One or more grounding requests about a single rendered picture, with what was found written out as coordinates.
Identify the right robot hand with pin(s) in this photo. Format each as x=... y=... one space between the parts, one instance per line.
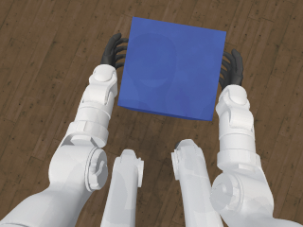
x=233 y=75

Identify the right robot upper arm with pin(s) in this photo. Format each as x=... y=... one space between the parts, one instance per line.
x=245 y=202

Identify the left robot upper arm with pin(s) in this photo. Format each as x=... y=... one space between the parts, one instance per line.
x=75 y=173

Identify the carton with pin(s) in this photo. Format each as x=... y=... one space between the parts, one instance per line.
x=172 y=69

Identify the left robot hand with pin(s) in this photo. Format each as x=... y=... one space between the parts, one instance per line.
x=110 y=56

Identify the robot right shin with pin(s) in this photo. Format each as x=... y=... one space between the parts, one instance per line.
x=189 y=142

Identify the right robot forearm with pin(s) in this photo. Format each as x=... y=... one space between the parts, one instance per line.
x=237 y=135

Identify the left robot forearm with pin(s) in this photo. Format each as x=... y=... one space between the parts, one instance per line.
x=94 y=112

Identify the left robot thigh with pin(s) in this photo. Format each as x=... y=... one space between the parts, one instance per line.
x=120 y=206

